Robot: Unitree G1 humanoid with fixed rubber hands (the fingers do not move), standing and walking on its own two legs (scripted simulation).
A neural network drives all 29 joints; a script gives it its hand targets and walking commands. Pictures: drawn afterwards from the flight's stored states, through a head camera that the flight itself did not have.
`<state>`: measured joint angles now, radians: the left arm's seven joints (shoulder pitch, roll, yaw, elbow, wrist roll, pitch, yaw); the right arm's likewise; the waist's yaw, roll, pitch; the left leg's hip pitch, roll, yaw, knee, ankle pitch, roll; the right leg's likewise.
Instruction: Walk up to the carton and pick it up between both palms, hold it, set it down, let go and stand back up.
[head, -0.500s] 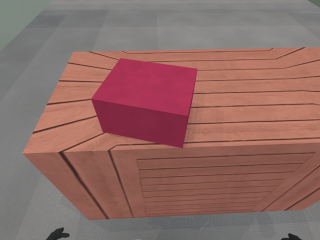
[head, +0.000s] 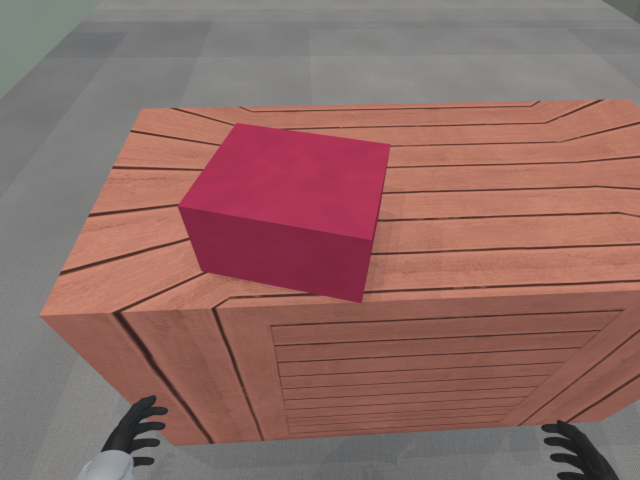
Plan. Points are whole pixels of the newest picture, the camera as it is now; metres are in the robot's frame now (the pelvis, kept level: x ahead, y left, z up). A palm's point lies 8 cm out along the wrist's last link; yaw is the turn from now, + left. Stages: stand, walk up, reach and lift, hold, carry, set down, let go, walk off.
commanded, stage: reach and lift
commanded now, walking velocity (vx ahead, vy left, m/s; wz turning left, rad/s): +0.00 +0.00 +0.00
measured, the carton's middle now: (295, 208) +0.52 +0.07 +0.05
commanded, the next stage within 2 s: none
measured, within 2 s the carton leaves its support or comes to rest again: neither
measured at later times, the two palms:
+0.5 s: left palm (70, 445) +0.18 +0.31 +0.00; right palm (577, 475) +0.14 -0.25 +0.01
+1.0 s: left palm (49, 369) +0.23 +0.31 +0.08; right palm (542, 424) +0.18 -0.19 +0.08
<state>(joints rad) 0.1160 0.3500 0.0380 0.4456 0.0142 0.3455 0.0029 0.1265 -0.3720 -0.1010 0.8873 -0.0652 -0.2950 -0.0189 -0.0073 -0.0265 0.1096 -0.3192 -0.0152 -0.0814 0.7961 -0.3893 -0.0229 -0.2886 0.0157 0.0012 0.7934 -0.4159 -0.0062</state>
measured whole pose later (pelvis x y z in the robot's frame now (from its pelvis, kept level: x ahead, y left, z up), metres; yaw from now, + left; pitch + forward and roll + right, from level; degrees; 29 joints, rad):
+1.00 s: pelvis +0.00 +0.03 +0.03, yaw +1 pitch -10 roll -1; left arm 0.13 0.54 0.06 0.11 -0.23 0.23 -0.13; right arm 0.37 -0.12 -0.03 -0.15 0.17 0.26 -0.23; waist -0.01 -0.03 0.11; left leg -0.07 -0.02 -0.08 0.47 -0.23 0.00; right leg 0.00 -0.01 0.00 0.39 -0.22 0.01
